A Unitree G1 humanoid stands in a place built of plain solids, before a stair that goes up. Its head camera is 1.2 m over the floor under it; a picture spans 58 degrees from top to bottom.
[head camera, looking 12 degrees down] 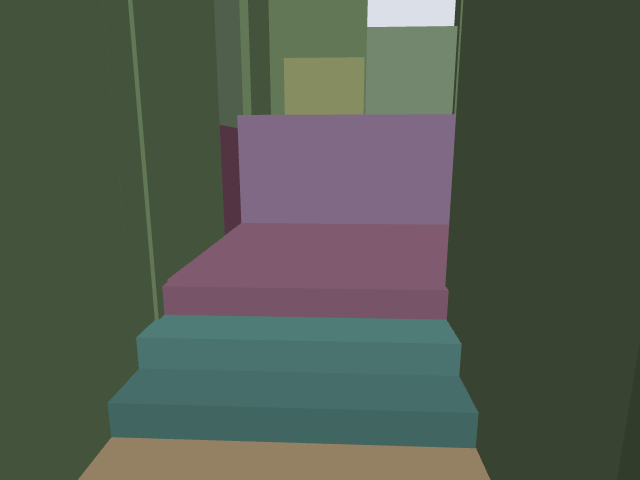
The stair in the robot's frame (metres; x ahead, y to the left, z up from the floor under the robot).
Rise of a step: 0.16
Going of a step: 0.29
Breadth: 1.53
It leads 3 degrees to the right of straight ahead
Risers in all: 3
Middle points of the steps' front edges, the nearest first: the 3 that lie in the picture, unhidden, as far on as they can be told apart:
1.59 0.12 0.16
1.88 0.11 0.32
2.17 0.10 0.48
